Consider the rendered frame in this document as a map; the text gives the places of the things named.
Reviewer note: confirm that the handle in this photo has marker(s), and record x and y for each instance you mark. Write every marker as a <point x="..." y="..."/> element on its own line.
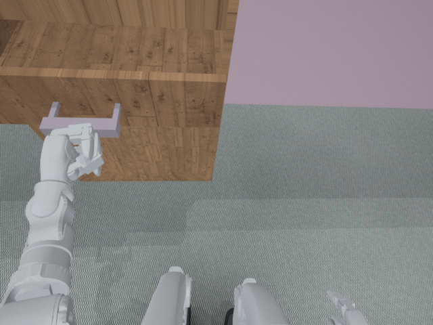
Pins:
<point x="105" y="127"/>

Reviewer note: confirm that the drawer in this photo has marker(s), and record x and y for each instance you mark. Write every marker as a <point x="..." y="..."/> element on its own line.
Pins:
<point x="162" y="77"/>

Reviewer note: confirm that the robot right hand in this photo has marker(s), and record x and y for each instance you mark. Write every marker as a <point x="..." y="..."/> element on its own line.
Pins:
<point x="347" y="309"/>

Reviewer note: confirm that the right robot shin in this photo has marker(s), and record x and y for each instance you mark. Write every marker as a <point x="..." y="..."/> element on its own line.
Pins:
<point x="235" y="320"/>

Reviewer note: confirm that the cabinet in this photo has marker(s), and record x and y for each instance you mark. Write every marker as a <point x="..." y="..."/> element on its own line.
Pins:
<point x="146" y="153"/>

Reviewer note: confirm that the robot left forearm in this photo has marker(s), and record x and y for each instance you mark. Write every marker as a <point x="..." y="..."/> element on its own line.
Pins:
<point x="44" y="267"/>

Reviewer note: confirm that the robot left hand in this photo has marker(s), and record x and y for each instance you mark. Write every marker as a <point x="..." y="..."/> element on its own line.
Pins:
<point x="58" y="153"/>

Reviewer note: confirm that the robot left thigh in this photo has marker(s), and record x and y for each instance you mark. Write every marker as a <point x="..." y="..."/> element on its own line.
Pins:
<point x="171" y="297"/>

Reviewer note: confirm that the robot left upper arm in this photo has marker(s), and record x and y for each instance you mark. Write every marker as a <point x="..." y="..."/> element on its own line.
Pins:
<point x="54" y="309"/>

